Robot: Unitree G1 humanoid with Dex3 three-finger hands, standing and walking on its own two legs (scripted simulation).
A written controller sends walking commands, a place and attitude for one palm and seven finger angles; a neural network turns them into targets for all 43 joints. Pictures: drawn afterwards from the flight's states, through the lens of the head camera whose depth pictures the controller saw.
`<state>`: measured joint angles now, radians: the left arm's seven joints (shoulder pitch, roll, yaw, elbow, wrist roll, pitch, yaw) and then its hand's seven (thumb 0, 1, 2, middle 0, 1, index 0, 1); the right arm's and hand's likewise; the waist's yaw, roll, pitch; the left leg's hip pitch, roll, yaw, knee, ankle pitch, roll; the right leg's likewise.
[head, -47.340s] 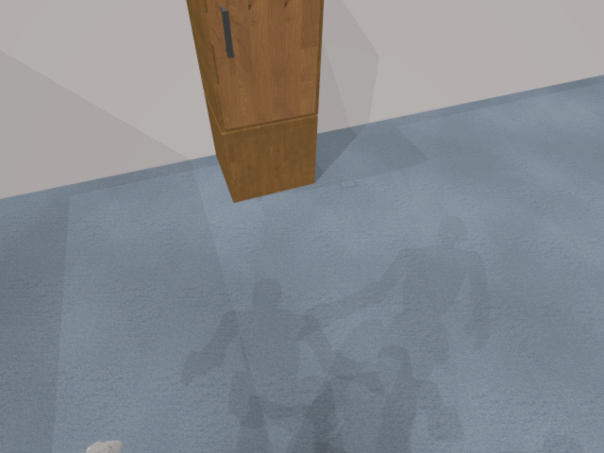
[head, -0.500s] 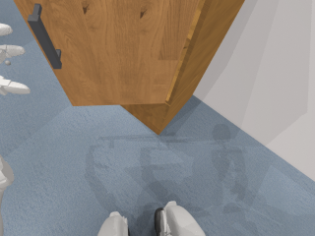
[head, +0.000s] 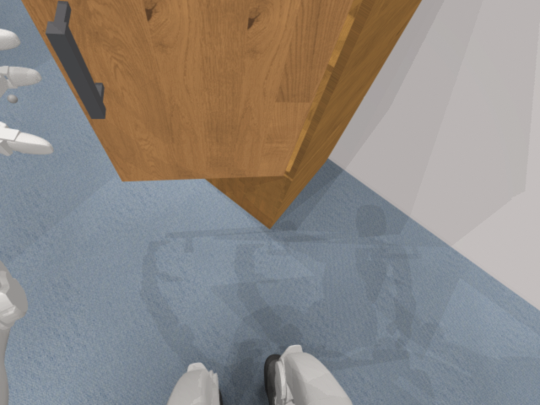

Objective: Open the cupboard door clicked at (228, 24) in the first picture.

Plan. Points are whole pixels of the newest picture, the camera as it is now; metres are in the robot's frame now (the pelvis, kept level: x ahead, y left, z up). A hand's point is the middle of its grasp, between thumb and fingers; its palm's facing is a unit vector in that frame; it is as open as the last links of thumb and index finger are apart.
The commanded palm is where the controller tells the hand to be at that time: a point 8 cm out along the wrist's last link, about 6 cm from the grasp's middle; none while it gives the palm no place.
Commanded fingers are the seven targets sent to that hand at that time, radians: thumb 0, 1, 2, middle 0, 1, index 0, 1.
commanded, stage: move the hooked fingers beside the handle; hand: left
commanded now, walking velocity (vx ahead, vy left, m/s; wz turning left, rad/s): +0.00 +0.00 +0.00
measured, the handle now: (82, 66) +0.55 +0.21 +0.09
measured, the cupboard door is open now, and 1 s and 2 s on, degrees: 44 44 44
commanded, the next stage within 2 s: slide the fingers in behind the handle in 0.40 s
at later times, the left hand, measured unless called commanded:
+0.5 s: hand (8, 108) +0.48 +0.29 +0.08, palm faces +0.03 -1.00 -0.01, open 14.0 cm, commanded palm +0.48 +0.32 +0.08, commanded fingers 0.00 -0.50 0.30 -0.30 -1.20 -0.30 -1.20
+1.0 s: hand (53, 102) +0.50 +0.24 +0.08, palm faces +0.02 -1.00 -0.02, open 13.9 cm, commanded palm +0.49 +0.28 +0.08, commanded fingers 0.00 -0.50 0.30 -0.30 -1.20 -0.30 -1.20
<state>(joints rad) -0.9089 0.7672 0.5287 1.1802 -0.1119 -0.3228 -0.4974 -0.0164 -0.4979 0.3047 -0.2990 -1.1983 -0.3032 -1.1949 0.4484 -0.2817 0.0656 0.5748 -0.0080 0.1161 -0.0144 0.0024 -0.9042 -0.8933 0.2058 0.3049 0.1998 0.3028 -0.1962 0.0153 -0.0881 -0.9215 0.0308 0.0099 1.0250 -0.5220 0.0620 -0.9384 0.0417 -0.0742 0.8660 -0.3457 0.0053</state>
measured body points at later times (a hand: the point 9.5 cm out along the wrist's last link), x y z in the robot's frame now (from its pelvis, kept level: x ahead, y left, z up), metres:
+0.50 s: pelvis -0.01 -0.01 +0.00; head +0.14 +0.04 +0.42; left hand +0.48 +0.34 +0.09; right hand +0.00 -0.29 -0.09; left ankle -0.03 +0.07 -0.68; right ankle +0.03 -0.13 -0.68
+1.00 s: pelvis -0.01 -0.01 +0.00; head +0.14 +0.02 +0.42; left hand +0.49 +0.30 +0.08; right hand -0.02 -0.28 -0.10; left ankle -0.03 +0.07 -0.68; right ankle +0.03 -0.13 -0.68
